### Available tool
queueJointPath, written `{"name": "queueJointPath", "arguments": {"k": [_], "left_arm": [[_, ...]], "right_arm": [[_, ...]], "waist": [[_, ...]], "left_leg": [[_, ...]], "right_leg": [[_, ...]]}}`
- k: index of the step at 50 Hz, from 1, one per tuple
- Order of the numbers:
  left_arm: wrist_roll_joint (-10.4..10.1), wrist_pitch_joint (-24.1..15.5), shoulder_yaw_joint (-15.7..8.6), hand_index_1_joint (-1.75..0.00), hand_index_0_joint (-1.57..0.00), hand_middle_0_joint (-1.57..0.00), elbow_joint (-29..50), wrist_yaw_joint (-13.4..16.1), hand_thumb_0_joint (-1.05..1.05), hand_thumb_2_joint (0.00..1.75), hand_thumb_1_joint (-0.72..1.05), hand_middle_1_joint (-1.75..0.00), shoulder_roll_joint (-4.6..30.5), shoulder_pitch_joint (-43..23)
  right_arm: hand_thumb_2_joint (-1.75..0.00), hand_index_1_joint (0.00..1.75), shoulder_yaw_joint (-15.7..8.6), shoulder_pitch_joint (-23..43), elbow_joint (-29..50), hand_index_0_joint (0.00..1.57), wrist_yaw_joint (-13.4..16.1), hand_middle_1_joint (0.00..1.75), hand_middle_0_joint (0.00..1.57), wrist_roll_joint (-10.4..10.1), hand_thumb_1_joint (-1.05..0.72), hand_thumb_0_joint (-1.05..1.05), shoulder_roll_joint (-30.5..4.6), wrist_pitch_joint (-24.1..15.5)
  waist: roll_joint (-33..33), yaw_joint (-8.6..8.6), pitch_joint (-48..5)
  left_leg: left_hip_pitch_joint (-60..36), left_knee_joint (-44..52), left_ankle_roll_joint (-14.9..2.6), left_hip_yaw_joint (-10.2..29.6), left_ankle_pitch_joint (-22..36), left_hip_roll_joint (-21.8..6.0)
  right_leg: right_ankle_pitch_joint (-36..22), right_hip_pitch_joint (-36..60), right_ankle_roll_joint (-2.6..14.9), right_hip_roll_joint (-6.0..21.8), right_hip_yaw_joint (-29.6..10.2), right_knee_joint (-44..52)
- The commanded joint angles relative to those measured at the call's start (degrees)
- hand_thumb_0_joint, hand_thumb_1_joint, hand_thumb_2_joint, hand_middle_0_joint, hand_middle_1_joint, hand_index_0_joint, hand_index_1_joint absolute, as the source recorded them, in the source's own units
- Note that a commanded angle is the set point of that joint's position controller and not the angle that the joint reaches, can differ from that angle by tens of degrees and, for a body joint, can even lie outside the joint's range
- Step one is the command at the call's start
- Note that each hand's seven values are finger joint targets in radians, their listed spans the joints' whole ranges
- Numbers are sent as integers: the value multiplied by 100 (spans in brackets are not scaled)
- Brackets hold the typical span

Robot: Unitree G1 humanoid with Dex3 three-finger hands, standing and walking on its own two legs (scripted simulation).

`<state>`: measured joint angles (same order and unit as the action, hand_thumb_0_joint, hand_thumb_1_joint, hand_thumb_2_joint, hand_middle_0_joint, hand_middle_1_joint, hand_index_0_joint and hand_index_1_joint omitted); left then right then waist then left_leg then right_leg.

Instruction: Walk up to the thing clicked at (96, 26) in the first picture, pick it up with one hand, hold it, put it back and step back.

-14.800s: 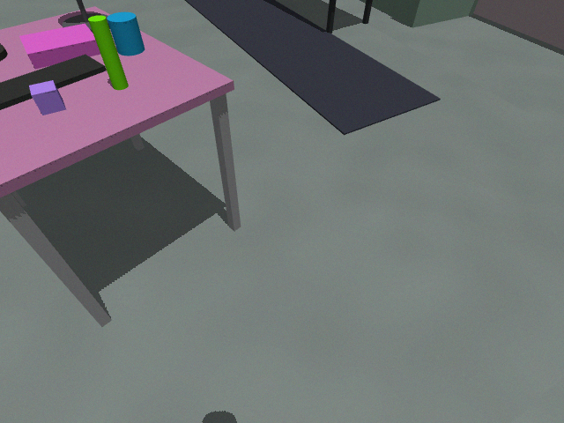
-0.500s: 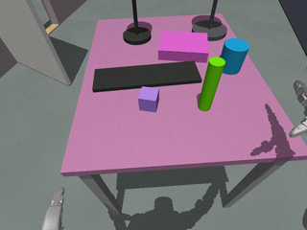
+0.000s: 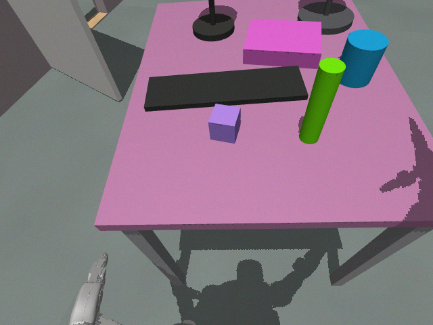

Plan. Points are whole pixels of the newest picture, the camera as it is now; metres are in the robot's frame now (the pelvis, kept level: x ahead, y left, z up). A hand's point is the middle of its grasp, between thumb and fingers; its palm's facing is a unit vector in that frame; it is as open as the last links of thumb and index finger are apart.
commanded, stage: go down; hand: right
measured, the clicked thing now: (318, 106) +0.54 -0.14 +0.07
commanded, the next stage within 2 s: approach in 1.12 s
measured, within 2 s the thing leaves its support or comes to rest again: neither
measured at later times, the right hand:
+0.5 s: hand out of the picture +0.48 -0.33 +0.16, palm faces +0.09 +1.00 +0.02, open 17.7 cm
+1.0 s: hand out of the picture +0.50 -0.33 +0.16, palm faces +0.10 +1.00 +0.02, open 17.8 cm
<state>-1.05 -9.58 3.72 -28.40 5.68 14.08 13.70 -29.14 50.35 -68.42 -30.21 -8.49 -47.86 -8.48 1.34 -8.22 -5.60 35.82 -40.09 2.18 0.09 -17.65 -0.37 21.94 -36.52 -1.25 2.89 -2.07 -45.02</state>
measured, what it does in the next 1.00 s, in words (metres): stands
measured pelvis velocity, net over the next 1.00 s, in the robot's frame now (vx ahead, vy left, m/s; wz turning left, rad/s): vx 0.00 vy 0.00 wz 0.01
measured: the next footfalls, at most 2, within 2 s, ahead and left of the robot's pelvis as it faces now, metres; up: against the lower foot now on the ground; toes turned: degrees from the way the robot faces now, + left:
none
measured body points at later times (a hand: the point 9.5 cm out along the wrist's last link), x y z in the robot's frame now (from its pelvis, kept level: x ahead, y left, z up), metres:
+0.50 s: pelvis +0.00 -0.01 -0.01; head +0.09 -0.04 +0.43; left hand +0.14 +0.25 -0.06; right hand +0.47 -0.38 +0.17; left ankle +0.01 +0.15 -0.71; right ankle -0.01 -0.13 -0.71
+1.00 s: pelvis +0.00 +0.00 -0.02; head +0.10 -0.04 +0.41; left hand +0.15 +0.25 -0.06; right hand +0.49 -0.38 +0.16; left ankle +0.01 +0.15 -0.71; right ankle -0.01 -0.13 -0.71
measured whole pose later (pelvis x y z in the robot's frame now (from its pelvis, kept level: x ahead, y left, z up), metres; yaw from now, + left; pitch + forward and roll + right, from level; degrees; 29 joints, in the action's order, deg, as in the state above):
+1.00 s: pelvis +0.00 +0.00 -0.02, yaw +1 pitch +19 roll +4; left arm 0.1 -6.9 5.4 -19.3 3.3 14.0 14.5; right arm -30.8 62.8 -76.4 -29.4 -2.5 -56.8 -7.2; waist 0.4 -12.9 -7.2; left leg 46.7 -47.4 2.3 -0.5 -20.2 0.6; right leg 25.4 -48.2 -1.2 3.6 -3.1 -54.1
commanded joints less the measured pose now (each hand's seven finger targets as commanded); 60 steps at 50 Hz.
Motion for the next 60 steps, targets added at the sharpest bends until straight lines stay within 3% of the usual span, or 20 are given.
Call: {"name": "queueJointPath", "arguments": {"k": [1, 3, 9, 10, 11, 15, 19, 21, 31, 35, 38, 42, 44, 46, 47, 49, 52, 56, 58, 60], "left_arm": [[-11, -277, -386, -6, -5, -5, 756, 32, 0, 6, -56, -6, 854, -25], [-10, -289, -490, -6, -5, -5, 1147, 41, 0, 5, -55, -6, 1036, -131], [32, -234, -428, -6, -5, -5, 1140, -48, 0, 6, -56, -6, 952, -37], [17, -258, -487, -6, -5, -5, 1376, -41, 0, 6, -56, -5, 1030, -264], [41, -225, -622, -6, -5, -5, 1062, -40, 0, 6, -56, -6, 1102, 68], [24, -227, -334, -6, -5, -5, 1428, -103, 0, 5, -55, -5, 853, -320], [44, -167, -383, -6, -5, -5, 1229, -100, 0, 5, -55, -5, 906, -49], [49, -170, -418, -6, -5, -5, 1448, -99, 0, 5, -55, -5, 974, -107], [71, -108, -364, -6, -5, -5, 1229, -108, 0, 5, -55, -6, 883, 175], [82, -121, -443, -6, -5, -5, 1615, -91, 0, 5, -55, -5, 1023, -56], [71, -76, -222, -6, -5, -5, 1428, -120, 0, 5, -55, -5, 821, 63], [110, -51, -410, -6, -5, -5, 1405, -121, 0, 5, -55, -5, 981, 184], [82, -76, -381, -6, -5, -5, 1947, -143, 0, 5, -55, -6, 986, -155], [108, -17, -374, -6, -5, -5, 1536, -142, 0, 5, -55, -6, 940, 210], [98, -11, -255, -5, -5, -5, 1647, -175, 0, 5, -54, -5, 843, 240], [99, -33, -352, -6, -5, -5, 1845, -154, 0, 5, -55, -5, 954, -1], [98, 45, -465, -6, -5, -5, 1579, -165, 0, 5, -55, -5, 1009, 318], [103, 23, -392, -6, -5, -5, 1746, -156, 0, 5, -55, -5, 1011, 37], [88, 61, -397, -6, -5, -5, 1490, -168, 0, 5, -55, -5, 940, 145], [97, -2, -365, -6, -5, -5, 1980, -148, 0, 5, -55, -5, 1033, -317]], "right_arm": [[-2, 5, -176, 2527, 1210, 6, 5, 5, 6, -114, 61, 0, -1869, -332], [-2, 5, -196, 2710, 1349, 6, 34, 5, 6, -57, 61, 0, -2012, -314], [-2, 5, -276, 2766, 1168, 6, 104, 5, 6, 27, 61, 0, -2103, -255], [-2, 5, -232, 2969, 1324, 6, 101, 5, 5, 22, 61, 0, -2089, -275], [-2, 5, -272, 2893, 1186, 6, 97, 5, 5, 39, 61, 0, -2156, -265], [-2, 5, -281, 2948, 1097, 6, 134, 5, 6, 131, 61, 0, -2161, -243], [-2, 5, -233, 2924, 755, 5, 109, 5, 5, 172, 61, 0, -2137, -195], [-2, 5, -278, 3231, 978, 5, 140, 5, 5, 217, 61, 0, -2341, -235], [-1, 5, -151, 3221, 418, 6, 83, 5, 6, 324, 61, 0, -2257, -189], [-2, 5, -285, 3534, 681, 5, 92, 5, 5, 351, 61, 0, -2543, -246], [-1, 5, -208, 3416, 449, 6, 79, 5, 6, 346, 61, 0, -2382, -206], [-2, 5, -285, 3517, 462, 5, 78, 5, 5, 406, 61, 0, -2619, -229], [-2, 5, -302, 3590, 563, 5, 91, 5, 5, 415, 61, 0, -2607, -242], [-2, 5, -312, 3530, 404, 5, 88, 5, 5, 437, 61, 0, -2641, -237], [-2, 5, -338, 3509, 489, 5, 85, 5, 5, 435, 61, 0, -2682, -234], [-2, 5, -345, 3687, 621, 5, 76, 5, 5, 425, 61, 0, -2721, -256], [-1, 5, -342, 3477, 388, 5, 84, 5, 5, 442, 61, 0, -2777, -203], [-2, 5, -371, 3658, 554, 5, 53, 5, 5, 456, 61, 0, -2829, -228], [-2, 5, -311, 3474, 387, 5, 52, 5, 5, 447, 61, 0, -2694, -210], [-2, 5, -294, 3629, 523, 5, 46, 5, 5, 432, 61, 0, -2663, -238]], "waist": [[-1316, 16, -2355], [-1300, -23, -2597], [-1443, 2, -2638], [-1460, -16, -2715], [-1593, -66, -2659], [-1334, -34, -2613], [-1454, -111, -2489], [-1457, -150, -2586], [-1524, -261, -2453], [-1581, -313, -2995], [-1592, -284, -2568], [-1657, -366, -2759], [-1567, -363, -2930], [-1596, -376, -2770], [-1670, -341, -2880], [-1832, -363, -3120], [-1801, -376, -2850], [-1871, -333, -3112], [-1855, -352, -2804], [-1711, -387, -3039]], "left_leg": [[-621, 199, -305, -111, 1517, 153], [-556, 157, -309, -136, 1551, 180], [-431, 35, -333, -156, 1636, 211], [-362, 25, -334, -192, 1532, 242], [-240, 17, -343, -197, 1496, 246], [-454, -27, -331, -154, 1561, 207], [-172, -72, -352, -203, 1345, 248], [-229, -42, -349, -161, 1272, 219], [-29, -180, -335, -166, 1403, 213], [-182, -286, -323, -170, 1598, 215], [33, -291, -328, -196, 1479, 239], [49, -371, -328, -187, 1560, 226], [-64, -400, -318, -179, 1676, 226], [60, -424, -322, -187, 1581, 229], [-3, -427, -317, -163, 1652, 212], [105, -470, -324, -187, 1694, 232], [149, -434, -330, -193, 1591, 233], [235, -495, -348, -238, 1601, 269], [343, -470, -349, -213, 1475, 258], [176, -455, -343, -249, 1454, 276]], "right_leg": [[-2065, 1469, 133, -150, 54, 317], [-2244, 1651, 123, -123, 25, 258], [-2764, 1619, 72, -77, -3, 86], [-2754, 1675, 56, -49, -39, 90], [-2821, 1725, 35, -30, -40, 67], [-2343, 1256, 123, -86, 14, 27], [-2336, 1259, 89, -45, -41, 23], [-1931, 1196, 137, -82, 8, 13], [-1999, 1011, 146, -98, 2, -139], [-2187, 1172, 148, -81, -28, -252], [-2167, 942, 147, -87, -40, -250], [-2191, 943, 142, -71, -44, -331], [-2270, 944, 163, -77, -49, -390], [-2146, 834, 160, -84, -40, -394], [-2187, 863, 172, -92, -18, -436], [-2601, 1177, 127, -44, -62, -494], [-2414, 1008, 130, -68, -52, -461], [-2769, 1235, 105, -16, -102, -516], [-2484, 973, 137, -49, -84, -511], [-2360, 1018, 135, -23, -117, -438]]}}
